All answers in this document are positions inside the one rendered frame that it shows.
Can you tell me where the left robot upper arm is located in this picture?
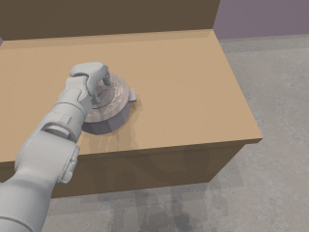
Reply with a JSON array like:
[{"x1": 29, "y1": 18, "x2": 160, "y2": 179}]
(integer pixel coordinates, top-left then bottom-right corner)
[{"x1": 0, "y1": 130, "x2": 80, "y2": 232}]

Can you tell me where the knob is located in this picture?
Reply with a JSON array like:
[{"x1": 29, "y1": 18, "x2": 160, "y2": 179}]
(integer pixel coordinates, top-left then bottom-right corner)
[{"x1": 96, "y1": 84, "x2": 103, "y2": 97}]

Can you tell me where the pot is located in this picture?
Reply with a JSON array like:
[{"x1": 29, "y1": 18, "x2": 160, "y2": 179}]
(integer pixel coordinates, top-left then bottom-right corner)
[{"x1": 81, "y1": 88, "x2": 136, "y2": 135}]

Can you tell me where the lid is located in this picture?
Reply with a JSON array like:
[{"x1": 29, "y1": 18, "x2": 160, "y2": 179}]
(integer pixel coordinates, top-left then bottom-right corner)
[{"x1": 84, "y1": 72, "x2": 129, "y2": 124}]

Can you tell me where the left robot forearm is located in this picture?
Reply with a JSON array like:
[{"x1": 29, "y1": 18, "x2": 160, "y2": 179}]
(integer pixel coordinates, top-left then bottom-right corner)
[{"x1": 14, "y1": 71, "x2": 97, "y2": 172}]

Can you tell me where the table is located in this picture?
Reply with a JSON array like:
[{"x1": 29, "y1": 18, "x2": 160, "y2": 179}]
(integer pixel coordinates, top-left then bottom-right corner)
[{"x1": 0, "y1": 0, "x2": 263, "y2": 199}]

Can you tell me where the robot left hand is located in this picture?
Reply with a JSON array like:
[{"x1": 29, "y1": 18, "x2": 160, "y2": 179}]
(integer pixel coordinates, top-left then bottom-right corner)
[{"x1": 70, "y1": 62, "x2": 111, "y2": 105}]

